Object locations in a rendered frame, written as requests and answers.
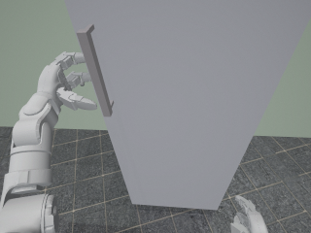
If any robot right hand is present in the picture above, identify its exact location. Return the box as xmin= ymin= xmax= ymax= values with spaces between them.
xmin=230 ymin=195 xmax=268 ymax=233

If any robot left hand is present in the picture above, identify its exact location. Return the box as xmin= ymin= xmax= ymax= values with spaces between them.
xmin=37 ymin=51 xmax=97 ymax=111

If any robot left forearm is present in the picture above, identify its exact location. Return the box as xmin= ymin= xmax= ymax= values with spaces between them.
xmin=0 ymin=92 xmax=61 ymax=216

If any fridge door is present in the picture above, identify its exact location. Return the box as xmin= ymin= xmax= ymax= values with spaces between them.
xmin=64 ymin=0 xmax=311 ymax=211

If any handle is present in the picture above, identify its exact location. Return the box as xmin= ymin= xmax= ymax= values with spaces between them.
xmin=76 ymin=24 xmax=114 ymax=117

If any robot left upper arm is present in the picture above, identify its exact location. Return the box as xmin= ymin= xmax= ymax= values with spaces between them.
xmin=0 ymin=193 xmax=59 ymax=233

